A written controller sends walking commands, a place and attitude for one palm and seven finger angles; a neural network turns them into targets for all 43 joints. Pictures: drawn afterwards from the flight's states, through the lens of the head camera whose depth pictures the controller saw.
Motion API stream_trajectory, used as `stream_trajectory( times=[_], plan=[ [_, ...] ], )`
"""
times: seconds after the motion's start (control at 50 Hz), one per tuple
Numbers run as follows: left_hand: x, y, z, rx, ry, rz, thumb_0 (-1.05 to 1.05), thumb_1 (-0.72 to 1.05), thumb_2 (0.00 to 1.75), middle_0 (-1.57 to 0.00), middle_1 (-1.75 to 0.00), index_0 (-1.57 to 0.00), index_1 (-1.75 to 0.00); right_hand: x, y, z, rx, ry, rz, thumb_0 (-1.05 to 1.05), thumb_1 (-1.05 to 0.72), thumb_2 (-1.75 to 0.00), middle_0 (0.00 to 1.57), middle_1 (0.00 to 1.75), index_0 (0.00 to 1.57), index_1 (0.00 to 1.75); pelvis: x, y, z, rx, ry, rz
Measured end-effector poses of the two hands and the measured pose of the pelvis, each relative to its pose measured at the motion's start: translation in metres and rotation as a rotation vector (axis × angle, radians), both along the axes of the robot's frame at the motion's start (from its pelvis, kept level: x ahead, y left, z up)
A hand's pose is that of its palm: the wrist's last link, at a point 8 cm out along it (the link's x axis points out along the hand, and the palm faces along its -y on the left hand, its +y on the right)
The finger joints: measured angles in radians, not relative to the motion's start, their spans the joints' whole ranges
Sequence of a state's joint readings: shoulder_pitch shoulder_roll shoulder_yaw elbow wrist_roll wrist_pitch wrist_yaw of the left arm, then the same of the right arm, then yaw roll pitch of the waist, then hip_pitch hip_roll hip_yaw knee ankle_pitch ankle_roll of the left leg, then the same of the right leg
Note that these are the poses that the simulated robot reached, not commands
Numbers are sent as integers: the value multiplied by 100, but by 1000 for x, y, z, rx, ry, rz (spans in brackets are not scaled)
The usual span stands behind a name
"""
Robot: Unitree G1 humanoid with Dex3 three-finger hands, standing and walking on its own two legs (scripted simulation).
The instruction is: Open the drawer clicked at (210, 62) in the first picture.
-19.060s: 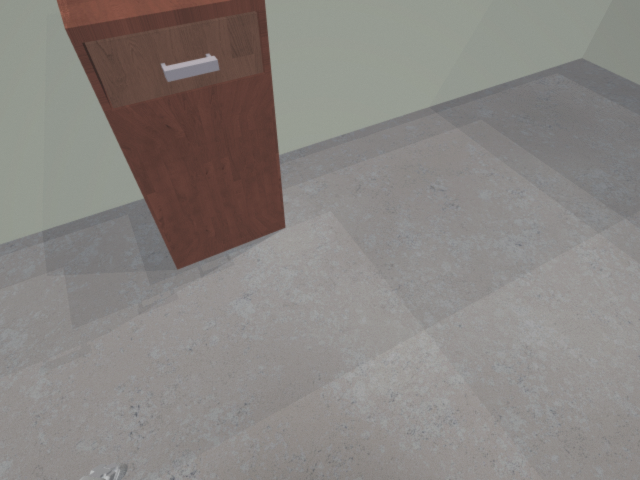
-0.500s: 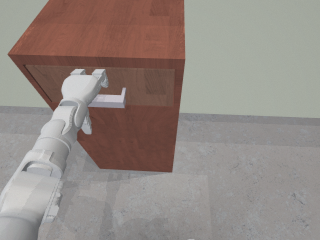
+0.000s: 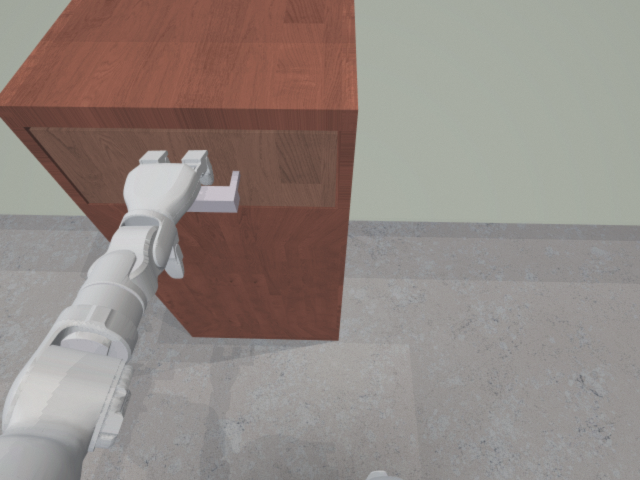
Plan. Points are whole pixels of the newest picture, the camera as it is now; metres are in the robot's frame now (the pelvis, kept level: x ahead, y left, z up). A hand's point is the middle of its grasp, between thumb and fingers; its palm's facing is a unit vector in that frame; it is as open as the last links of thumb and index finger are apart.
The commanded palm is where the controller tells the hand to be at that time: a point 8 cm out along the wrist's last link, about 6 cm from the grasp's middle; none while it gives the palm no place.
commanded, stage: lower the fingers behind the handle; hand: left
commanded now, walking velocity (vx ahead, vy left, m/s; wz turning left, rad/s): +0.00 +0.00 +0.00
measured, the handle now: (194, 187) +0.52 +0.17 +0.03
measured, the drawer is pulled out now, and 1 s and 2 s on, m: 0.00 0.00 0.01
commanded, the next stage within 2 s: close the thumb around the handle in 0.78 s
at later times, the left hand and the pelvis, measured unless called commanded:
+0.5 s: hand (181, 224) +0.46 +0.19 +0.01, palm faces -0.05 -0.02 -1.00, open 13.8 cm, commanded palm +0.45 +0.20 +0.06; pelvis -0.01 +0.00 -0.01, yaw +0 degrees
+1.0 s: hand (182, 222) +0.47 +0.19 +0.00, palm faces -0.05 -0.02 -1.00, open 13.5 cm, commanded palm +0.45 +0.20 +0.06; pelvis -0.01 +0.01 -0.01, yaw +0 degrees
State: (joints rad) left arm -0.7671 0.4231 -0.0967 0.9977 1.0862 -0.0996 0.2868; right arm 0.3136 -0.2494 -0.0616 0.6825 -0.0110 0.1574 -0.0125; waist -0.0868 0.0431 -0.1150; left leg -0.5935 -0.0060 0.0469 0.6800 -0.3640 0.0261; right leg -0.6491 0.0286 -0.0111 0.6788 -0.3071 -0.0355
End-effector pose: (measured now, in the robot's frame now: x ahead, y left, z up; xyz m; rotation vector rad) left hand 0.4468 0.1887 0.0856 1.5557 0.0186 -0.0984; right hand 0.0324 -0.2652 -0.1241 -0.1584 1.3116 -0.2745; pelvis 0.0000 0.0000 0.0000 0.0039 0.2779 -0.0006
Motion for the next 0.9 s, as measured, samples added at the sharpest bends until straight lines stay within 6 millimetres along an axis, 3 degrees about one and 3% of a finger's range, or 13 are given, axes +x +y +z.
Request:
stream_trajectory(
  times=[0.36, 0.9],
  plan=[
    [-2, 2, -23, -3, -10, 6, 0, -49, 30, -31, -120, -32, -120, -12, -4, -5, -29, 19, 5, 0, -91, -90, 20, 30, 20, 30, -7, 2, -9, -5, 37, 5],
    [4, 2, -25, -11, -18, 1, 0, -49, 30, -32, -120, -32, -120, -25, 7, -7, -29, 38, -7, 0, -91, -90, 20, 30, 20, 30, -10, 10, -13, -11, 46, 2]
  ],
)
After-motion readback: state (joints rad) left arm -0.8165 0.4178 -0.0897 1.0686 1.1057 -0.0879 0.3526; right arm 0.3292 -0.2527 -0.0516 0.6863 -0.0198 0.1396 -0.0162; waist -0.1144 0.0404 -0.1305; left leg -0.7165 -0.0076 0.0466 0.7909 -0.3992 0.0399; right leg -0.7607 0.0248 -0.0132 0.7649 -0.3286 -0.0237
